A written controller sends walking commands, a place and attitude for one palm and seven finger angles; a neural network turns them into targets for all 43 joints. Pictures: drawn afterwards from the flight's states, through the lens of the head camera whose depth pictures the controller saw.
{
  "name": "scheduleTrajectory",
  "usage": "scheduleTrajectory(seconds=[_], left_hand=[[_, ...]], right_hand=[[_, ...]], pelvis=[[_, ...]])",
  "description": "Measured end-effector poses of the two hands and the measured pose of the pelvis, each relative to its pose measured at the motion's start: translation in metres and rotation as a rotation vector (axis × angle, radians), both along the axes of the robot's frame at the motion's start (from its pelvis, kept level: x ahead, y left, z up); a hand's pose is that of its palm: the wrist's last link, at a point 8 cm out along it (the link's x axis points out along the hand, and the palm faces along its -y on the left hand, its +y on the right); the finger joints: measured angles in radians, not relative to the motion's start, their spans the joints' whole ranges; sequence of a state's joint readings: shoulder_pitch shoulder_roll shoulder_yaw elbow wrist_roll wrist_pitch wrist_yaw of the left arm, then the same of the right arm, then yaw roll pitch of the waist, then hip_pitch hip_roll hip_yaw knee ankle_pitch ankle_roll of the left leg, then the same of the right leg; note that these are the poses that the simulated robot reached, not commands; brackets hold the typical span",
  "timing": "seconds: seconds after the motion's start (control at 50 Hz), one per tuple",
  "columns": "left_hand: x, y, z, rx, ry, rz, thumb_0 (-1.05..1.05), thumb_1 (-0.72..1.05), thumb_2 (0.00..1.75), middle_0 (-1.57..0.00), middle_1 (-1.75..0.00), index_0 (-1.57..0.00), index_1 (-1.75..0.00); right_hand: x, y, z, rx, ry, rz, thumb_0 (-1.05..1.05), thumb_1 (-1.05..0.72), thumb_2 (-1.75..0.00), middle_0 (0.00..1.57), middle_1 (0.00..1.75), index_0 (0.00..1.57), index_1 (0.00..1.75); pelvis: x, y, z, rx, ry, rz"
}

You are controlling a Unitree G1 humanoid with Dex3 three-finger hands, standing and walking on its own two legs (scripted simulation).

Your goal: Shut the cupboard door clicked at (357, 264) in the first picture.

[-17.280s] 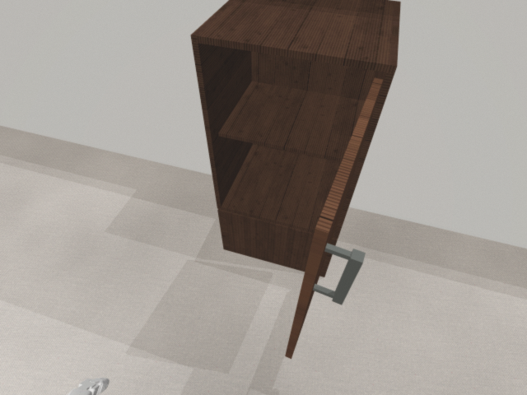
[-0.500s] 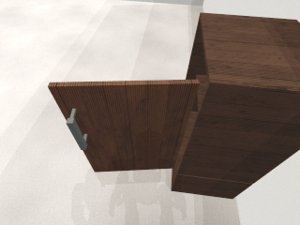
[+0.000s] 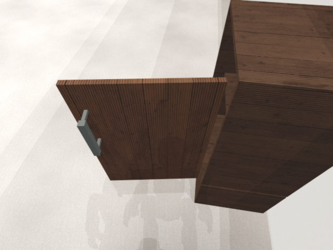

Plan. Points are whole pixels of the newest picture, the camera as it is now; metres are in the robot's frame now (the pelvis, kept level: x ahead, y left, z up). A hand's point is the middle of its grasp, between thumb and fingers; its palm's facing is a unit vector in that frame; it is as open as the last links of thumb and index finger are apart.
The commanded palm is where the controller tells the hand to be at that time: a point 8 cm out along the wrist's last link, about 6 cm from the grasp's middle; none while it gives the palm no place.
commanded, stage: come to a stop and stand still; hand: left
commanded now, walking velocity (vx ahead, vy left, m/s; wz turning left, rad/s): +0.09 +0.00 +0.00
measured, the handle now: (91, 134) +0.42 +0.25 -0.02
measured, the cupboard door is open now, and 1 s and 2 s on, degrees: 100 100 100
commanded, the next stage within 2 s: look again from close up in 1.18 s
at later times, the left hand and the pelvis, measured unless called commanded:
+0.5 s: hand out of the picture -0.01 +0.17 -0.18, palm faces +0.03 -0.98 -0.18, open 7.4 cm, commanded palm none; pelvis +0.00 +0.01 +0.00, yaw +2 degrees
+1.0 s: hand out of the picture -0.01 +0.20 -0.18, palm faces +0.03 -0.99 -0.16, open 7.4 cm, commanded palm none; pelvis +0.00 +0.04 +0.00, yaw +1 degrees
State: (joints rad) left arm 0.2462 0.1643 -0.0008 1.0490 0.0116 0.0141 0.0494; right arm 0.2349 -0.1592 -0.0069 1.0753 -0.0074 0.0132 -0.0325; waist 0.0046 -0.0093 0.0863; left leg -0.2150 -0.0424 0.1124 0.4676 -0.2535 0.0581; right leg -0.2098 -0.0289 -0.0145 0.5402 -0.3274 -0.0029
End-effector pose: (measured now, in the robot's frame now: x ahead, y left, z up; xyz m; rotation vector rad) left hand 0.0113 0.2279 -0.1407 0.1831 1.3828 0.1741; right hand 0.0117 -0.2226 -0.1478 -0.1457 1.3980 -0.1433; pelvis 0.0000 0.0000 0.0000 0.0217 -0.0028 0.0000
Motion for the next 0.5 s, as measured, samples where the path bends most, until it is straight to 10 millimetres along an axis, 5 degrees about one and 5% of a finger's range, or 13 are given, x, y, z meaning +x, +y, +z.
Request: scheduleTrajectory(seconds=[0.16, 0.5], left_hand=[[-0.006, 0.003, 0.002, 0.005, -0.036, -0.011, 0.0, 0.91, 0.9, -0.2, -0.3, -0.2, -0.29], [-0.027, -0.005, -0.009, -0.052, 0.004, 0.011, 0.0, 0.91, 0.9, -0.2, -0.3, -0.2, -0.3]], right_hand=[[0.013, -0.005, 0.002, -0.002, -0.074, 0.03, 0.0, -0.91, -0.9, 0.2, 0.3, 0.2, 0.3], [0.001, 0.011, 0.003, -0.012, -0.056, 0.038, 0.0, -0.91, -0.9, 0.2, 0.3, 0.2, 0.3]], pelvis=[[-0.011, 0.0, 0.0, -0.006, -0.007, 0.01], [0.0, 0.013, -0.003, -0.033, -0.022, 0.03]])
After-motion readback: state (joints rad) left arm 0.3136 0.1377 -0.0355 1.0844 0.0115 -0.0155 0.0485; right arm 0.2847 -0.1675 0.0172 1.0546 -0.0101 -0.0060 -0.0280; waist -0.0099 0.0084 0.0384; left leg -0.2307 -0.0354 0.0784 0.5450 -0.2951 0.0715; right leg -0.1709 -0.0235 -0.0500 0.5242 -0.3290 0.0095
